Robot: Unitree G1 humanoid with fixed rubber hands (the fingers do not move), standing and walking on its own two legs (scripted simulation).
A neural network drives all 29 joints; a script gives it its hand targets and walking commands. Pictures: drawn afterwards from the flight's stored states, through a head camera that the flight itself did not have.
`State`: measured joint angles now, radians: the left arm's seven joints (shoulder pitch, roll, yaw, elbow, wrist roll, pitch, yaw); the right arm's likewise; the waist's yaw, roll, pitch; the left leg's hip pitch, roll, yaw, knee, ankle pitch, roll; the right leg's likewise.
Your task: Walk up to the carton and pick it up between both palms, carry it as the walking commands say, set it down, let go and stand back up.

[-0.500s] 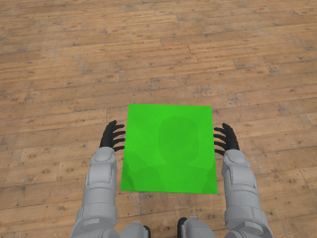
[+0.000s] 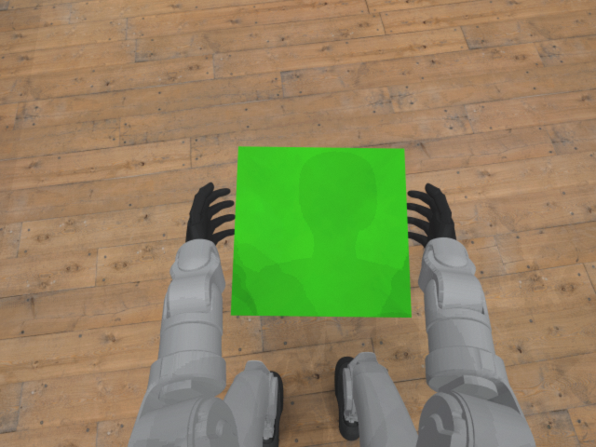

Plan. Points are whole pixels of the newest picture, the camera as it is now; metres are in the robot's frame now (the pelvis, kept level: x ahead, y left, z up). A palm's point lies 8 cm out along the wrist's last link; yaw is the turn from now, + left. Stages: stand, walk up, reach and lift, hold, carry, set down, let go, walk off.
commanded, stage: set down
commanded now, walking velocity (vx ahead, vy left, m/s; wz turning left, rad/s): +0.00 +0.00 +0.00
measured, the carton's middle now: (318, 236) +0.42 -0.02 -0.15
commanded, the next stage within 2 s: none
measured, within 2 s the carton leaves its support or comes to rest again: neither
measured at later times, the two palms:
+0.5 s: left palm (219, 237) +0.41 +0.14 -0.14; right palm (415, 237) +0.41 -0.18 -0.15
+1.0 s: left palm (236, 245) +0.43 +0.13 -0.23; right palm (406, 239) +0.43 -0.19 -0.23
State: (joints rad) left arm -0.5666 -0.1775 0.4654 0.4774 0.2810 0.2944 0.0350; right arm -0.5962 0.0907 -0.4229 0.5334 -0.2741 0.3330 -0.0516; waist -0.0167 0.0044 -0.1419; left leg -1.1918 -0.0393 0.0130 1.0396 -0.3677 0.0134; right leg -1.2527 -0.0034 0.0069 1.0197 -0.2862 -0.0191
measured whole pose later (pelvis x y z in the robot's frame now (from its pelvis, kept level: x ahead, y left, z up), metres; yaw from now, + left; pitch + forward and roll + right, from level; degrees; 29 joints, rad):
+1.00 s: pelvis -0.03 +0.00 -0.16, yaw +0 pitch +43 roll +3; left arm -0.90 -0.06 0.45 0.67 0.14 0.29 0.20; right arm -0.98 -0.10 -0.34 0.81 -0.16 0.31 -0.13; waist -0.01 0.01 -0.21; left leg -1.90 -0.08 0.01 1.67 -0.53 -0.01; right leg -1.98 0.02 0.03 1.63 -0.41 -0.02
